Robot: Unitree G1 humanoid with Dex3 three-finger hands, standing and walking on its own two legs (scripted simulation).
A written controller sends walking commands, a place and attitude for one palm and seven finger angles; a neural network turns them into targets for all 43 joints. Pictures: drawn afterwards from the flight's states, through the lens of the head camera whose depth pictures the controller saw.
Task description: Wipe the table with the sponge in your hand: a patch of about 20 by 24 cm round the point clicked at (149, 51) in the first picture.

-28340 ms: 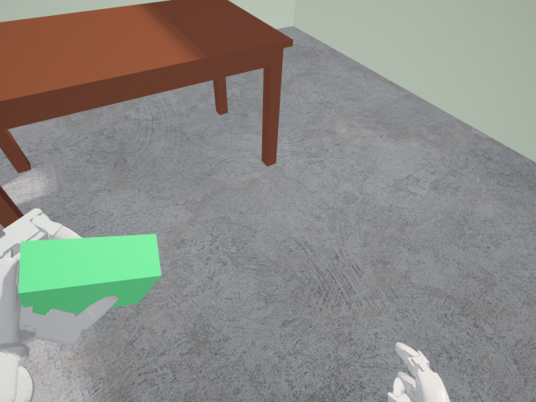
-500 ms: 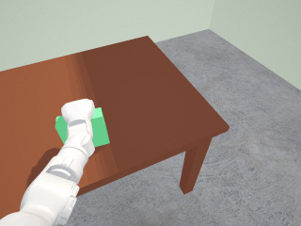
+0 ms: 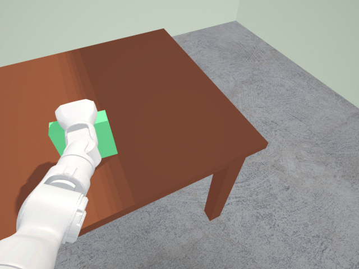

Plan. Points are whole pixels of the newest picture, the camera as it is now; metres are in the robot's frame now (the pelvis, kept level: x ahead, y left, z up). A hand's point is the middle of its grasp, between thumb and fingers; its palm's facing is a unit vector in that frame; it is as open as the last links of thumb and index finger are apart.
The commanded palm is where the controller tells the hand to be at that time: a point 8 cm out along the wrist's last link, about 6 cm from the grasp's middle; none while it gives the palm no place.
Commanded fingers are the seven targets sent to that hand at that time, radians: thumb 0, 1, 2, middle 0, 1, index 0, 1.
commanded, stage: wipe forward along the third lane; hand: left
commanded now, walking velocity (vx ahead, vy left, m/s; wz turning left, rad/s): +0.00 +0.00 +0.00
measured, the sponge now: (88, 144) +0.43 +0.23 +0.00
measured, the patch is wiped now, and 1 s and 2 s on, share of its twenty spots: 0.95 0.95 0.95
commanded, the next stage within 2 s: wipe back along the third lane in 0.30 s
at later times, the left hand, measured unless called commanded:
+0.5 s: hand (77, 116) +0.50 +0.26 +0.04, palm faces -0.11 -0.02 -0.99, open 9.4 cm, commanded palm +0.47 +0.25 +0.08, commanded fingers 0.00 0.10 1.30 -1.20 -1.60 -1.20 -1.60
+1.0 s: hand (75, 125) +0.47 +0.26 +0.05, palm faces -0.02 -0.03 -1.00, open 9.5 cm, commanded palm +0.41 +0.24 +0.08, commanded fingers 0.00 0.10 1.30 -1.20 -1.60 -1.20 -1.60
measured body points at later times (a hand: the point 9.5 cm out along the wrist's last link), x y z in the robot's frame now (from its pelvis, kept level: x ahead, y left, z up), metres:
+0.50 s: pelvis +0.01 +0.04 +0.00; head +0.08 +0.04 +0.44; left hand +0.50 +0.26 +0.10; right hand +0.03 -0.23 -0.13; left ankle +0.05 +0.16 -0.71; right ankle +0.00 -0.07 -0.71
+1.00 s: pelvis +0.05 +0.06 +0.01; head +0.07 +0.07 +0.46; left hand +0.46 +0.26 +0.10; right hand +0.18 -0.18 -0.11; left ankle +0.05 +0.16 -0.71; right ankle +0.00 -0.07 -0.71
